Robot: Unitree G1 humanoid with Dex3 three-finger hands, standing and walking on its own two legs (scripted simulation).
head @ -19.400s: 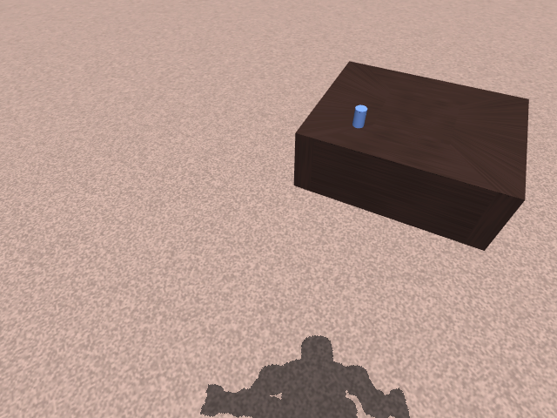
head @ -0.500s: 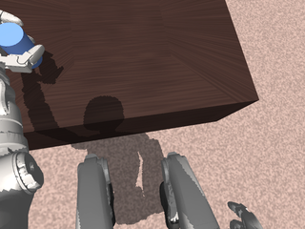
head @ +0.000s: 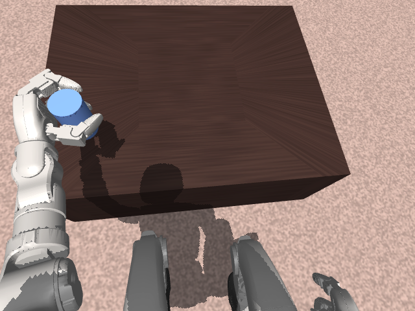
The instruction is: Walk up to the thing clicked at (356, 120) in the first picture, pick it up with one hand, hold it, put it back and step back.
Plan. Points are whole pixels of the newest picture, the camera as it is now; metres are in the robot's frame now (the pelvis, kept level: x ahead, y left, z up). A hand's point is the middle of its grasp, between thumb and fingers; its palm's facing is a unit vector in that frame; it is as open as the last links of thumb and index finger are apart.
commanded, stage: lift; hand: left
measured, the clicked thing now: (75, 116) +0.45 +0.24 +0.03
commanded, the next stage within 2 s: hold in 1.20 s
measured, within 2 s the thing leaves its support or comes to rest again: neither
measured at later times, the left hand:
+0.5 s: hand (60, 110) +0.40 +0.21 +0.13, palm faces +0.18 -0.98 -0.02, open 8.3 cm
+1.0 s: hand (57, 104) +0.38 +0.19 +0.17, palm faces +0.18 -0.98 -0.01, open 8.3 cm
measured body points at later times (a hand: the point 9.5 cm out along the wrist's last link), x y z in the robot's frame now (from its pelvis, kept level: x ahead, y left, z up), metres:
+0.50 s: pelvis +0.02 +0.00 +0.09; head +0.11 +0.02 +0.53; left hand +0.38 +0.26 +0.13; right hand +0.16 -0.25 -0.02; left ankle +0.08 +0.13 -0.55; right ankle +0.03 -0.15 -0.55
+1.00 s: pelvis +0.03 +0.00 +0.12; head +0.10 +0.01 +0.57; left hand +0.36 +0.25 +0.17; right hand +0.17 -0.24 +0.01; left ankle +0.08 +0.13 -0.55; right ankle +0.03 -0.15 -0.55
